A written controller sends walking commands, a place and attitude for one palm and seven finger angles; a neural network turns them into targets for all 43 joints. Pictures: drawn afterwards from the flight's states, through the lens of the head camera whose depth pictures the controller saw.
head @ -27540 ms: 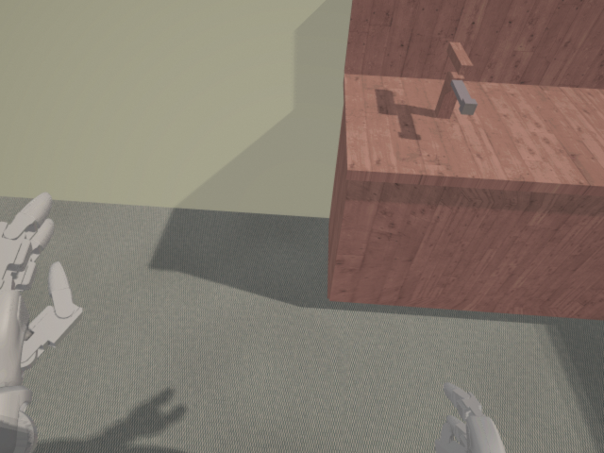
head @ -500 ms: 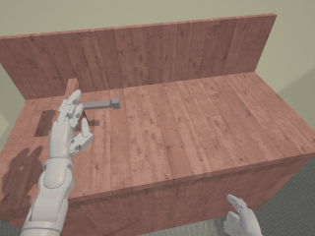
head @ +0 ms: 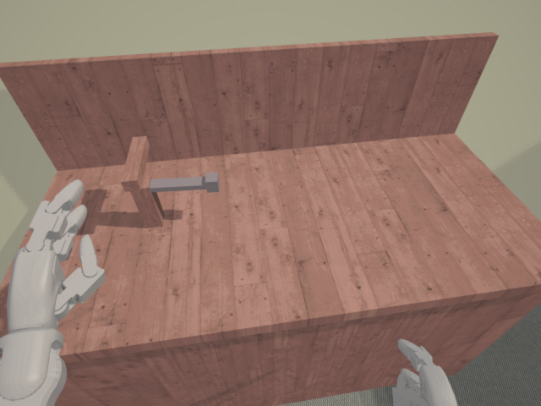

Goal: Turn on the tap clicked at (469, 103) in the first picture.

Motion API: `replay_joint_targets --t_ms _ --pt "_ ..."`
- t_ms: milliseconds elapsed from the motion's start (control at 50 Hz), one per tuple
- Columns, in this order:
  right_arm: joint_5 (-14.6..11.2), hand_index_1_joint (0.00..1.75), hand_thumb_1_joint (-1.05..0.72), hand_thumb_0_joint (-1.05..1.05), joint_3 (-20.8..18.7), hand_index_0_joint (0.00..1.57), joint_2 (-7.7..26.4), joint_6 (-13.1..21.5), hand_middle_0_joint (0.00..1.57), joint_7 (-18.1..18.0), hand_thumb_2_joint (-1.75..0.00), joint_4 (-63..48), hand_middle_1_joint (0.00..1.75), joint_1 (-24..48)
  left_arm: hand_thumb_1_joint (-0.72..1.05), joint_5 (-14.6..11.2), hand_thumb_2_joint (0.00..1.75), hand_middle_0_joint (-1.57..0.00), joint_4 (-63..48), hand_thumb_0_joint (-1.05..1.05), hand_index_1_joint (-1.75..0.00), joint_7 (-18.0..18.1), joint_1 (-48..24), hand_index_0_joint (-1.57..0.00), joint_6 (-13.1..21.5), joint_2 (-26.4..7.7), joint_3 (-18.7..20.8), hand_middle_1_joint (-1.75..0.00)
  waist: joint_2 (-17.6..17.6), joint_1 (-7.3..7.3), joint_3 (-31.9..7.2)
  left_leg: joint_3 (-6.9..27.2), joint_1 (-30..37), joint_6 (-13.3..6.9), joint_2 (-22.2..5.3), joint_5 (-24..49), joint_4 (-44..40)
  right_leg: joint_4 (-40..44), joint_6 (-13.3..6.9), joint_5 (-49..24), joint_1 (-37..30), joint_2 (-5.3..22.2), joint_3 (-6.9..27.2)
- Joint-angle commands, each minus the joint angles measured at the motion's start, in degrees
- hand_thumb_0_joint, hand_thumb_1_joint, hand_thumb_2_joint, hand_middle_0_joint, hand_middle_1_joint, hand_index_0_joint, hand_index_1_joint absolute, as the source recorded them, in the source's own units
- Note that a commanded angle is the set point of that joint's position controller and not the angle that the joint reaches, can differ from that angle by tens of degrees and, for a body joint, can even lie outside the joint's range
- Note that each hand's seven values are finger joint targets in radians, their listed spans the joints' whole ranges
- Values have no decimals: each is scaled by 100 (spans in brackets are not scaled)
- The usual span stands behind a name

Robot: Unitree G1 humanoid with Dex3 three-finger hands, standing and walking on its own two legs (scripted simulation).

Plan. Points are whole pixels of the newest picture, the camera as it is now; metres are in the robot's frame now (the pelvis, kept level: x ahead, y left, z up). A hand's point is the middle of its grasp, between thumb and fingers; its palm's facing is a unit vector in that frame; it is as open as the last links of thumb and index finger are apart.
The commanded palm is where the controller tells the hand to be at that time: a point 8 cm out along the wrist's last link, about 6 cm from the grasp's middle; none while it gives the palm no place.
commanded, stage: draw the hand back beside the body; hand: left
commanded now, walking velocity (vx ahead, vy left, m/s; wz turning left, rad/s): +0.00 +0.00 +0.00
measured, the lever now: (212, 182) +0.50 +0.18 +0.04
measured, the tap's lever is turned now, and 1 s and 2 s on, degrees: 86 86 86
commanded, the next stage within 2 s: step back with the hand held close in 0.34 s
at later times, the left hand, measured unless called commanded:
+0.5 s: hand (82, 285) +0.19 +0.24 +0.16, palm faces +0.40 -0.86 -0.32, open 7.4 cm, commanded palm +0.15 +0.28 +0.17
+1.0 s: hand (42, 333) +0.14 +0.26 +0.15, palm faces +0.36 -0.82 -0.44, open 7.4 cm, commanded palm +0.09 +0.30 +0.17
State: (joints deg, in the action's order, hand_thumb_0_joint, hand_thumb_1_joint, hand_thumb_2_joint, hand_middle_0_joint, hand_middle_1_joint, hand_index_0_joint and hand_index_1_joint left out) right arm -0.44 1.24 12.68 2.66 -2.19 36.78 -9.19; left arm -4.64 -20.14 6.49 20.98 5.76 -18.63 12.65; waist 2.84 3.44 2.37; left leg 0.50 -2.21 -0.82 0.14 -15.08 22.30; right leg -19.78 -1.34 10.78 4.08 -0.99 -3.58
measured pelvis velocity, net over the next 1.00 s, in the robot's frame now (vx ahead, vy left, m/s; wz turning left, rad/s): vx -0.07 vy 0.02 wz -0.01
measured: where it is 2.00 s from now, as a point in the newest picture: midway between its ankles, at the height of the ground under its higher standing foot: outside the picture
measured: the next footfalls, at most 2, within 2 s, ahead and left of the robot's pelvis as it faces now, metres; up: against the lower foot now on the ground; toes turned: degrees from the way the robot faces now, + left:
left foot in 1.86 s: -0.13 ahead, +0.17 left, +0.00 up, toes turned +4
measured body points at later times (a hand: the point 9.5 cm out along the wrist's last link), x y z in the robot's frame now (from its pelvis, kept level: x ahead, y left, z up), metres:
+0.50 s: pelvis -0.01 +0.00 +0.00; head -0.02 -0.01 +0.45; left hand +0.17 +0.28 +0.17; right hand +0.20 -0.21 -0.08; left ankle -0.03 +0.11 -0.75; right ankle +0.01 -0.11 -0.75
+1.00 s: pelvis -0.07 +0.02 -0.01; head -0.03 +0.02 +0.43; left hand +0.12 +0.30 +0.18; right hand +0.10 -0.22 -0.10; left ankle -0.03 +0.11 -0.75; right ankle +0.01 -0.11 -0.75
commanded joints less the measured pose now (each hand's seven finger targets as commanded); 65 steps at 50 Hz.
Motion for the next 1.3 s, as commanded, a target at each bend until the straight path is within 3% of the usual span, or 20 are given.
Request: replay_joint_targets --t_ms 0,40,180,420,440,460,480,520,580,680,740,860,1000,1040,1060,1100,1200,1240,1260,1280 --pt "-12 30 -90 0 -255 20 605 388 20 -49 -90 -966 30 835 90 2 90 -20 -1461 0 -30 53 -246 -20 359 -928 709 -30 22 56 -606 230 -329 -11 -205 1711 -205 117 -106 -1155 -302 229 302" --pt "-16 30 -90 0 -273 20 630 403 20 -61 -90 -968 30 840 90 -13 90 -20 -1626 0 -30 60 -124 -20 374 -1064 883 -30 16 49 -542 247 -366 -25 -194 1593 -178 131 -109 -1064 -235 220 328" --pt "-23 30 -90 0 -255 20 622 496 20 -116 -90 -905 30 837 90 35 90 -20 -1469 0 -30 109 -518 -20 400 -898 654 -30 25 -6 -492 281 -356 -45 -157 1201 -194 147 -92 -636 -60 233 281" --pt "-8 30 -90 0 -254 20 586 466 20 -105 -90 -919 30 829 90 -10 90 -20 -1461 0 -30 86 -217 -20 358 -922 768 -30 -52 38 -552 235 -414 -56 -157 1482 -142 73 -88 -997 -201 269 278" --pt "-21 30 -90 0 -244 20 616 480 20 -102 -90 -968 30 884 90 -30 90 -20 -1979 0 -30 106 -521 -20 407 -1171 937 -30 165 52 -666 286 -388 -42 -151 1445 -153 71 -105 -946 -280 260 319" --pt "-106 30 -90 0 -182 20 634 391 20 -169 -90 -1271 30 817 90 -95 90 -20 -2326 0 -30 161 -1241 -20 648 -1939 1764 -30 245 -99 -196 407 -638 -151 -328 1113 13 271 -82 -1461 422 602 1064" --pt "-57 30 -90 0 -153 20 535 321 20 -190 -90 -1093 30 744 90 -69 90 -20 -1599 0 -30 97 -536 -20 647 -1311 1324 -30 -34 -142 -163 485 -660 -145 -338 1091 111 213 -76 -1644 516 764 964" --pt "-56 30 -90 0 -209 20 591 207 20 -179 -90 -1239 30 642 90 -22 90 -20 -1375 0 -30 25 -10 -20 611 -953 1023 -30 -336 -162 -547 435 -590 -143 -407 1355 226 46 -20 -1848 493 820 924" --pt "-56 30 -90 0 -241 20 643 109 20 -195 -90 -1369 30 623 90 -1 90 -20 -1551 0 -30 32 329 -20 653 -930 983 -30 -72 -138 -969 471 -610 -160 -507 1797 168 -231 31 -1883 398 769 802" --pt "-63 30 -90 0 -285 20 660 -1 20 -232 -90 -1542 30 610 90 29 90 -20 -1892 0 -30 118 666 -20 704 -1216 1281 -30 -245 -122 -1021 615 -1073 -182 -577 1618 90 -400 73 -1384 494 683 749" --pt "-61 30 -90 0 -319 20 700 -1 20 -243 -90 -1563 30 599 90 62 90 -20 -2221 0 -30 170 611 -20 774 -1479 1491 -30 -75 -145 -982 729 -1399 -198 -572 1118 98 -435 22 -1048 579 702 894" --pt "-77 30 -90 0 -359 20 698 137 20 -243 -90 -1539 30 400 90 105 90 -20 -2345 0 -30 233 720 -20 924 -1287 1388 -30 16 -230 -896 833 -1902 -242 -533 -231 197 -449 -26 -126 864 714 990" --pt "-69 30 -90 0 -381 20 751 336 20 -253 -90 -1503 30 312 90 219 90 -20 -2273 0 -30 304 678 -20 1055 -1231 1459 -30 171 -239 -654 1126 -2946 -393 -744 -1496 -269 -924 127 419 561 413 785" --pt "-57 30 -90 0 -388 20 781 365 20 -259 -90 -1460 30 317 90 251 90 -20 -2284 0 -30 330 628 -20 1075 -1396 1618 -30 200 -245 -648 1151 -3055 -405 -748 -1519 -287 -1001 107 291 479 397 828" --pt "-62 30 -90 0 -371 20 736 362 20 -247 -90 -1455 30 274 90 251 90 -20 -2260 0 -30 310 570 -20 1080 -1158 1422 -30 143 -262 -630 1158 -3116 -409 -754 -1616 -273 -1049 115 358 476 395 797" --pt "-47 30 -90 0 -382 20 737 389 20 -232 -90 -1458 30 250 90 264 90 -20 -2242 0 -30 330 558 -20 1099 -1229 1482 -30 -13 -254 -573 1082 -3177 -403 -687 -1669 -78 -929 82 421 576 492 940" --pt "-32 30 -90 0 -386 20 702 419 20 -189 -90 -1386 30 182 90 239 90 -20 -2480 0 -30 362 552 -20 1137 -1270 1473 -30 -251 -304 -709 965 -2688 -293 -519 -1419 411 -523 -107 708 1080 794 1227" --pt "-8 30 -90 0 -393 20 726 422 20 -191 -90 -1344 30 212 90 235 90 -20 -2560 0 -30 401 668 -20 1143 -1483 1677 -30 -56 -320 -694 1009 -2629 -276 -550 -1270 381 -531 -154 581 1169 811 1290" --pt "-17 30 -90 0 -377 20 655 414 20 -185 -90 -1327 30 193 90 221 90 -20 -2593 0 -30 380 676 -20 1166 -1237 1492 -30 -36 -334 -761 1074 -2679 -277 -608 -1193 289 -672 -125 457 1061 746 1127" --pt "4 30 -90 0 -386 20 690 422 20 -188 -90 -1346 30 219 90 240 90 -20 -2579 0 -30 394 734 -20 1190 -1326 1602 -30 72 -309 -781 1112 -2817 -303 -672 -1118 172 -817 -69 307 933 662 1065"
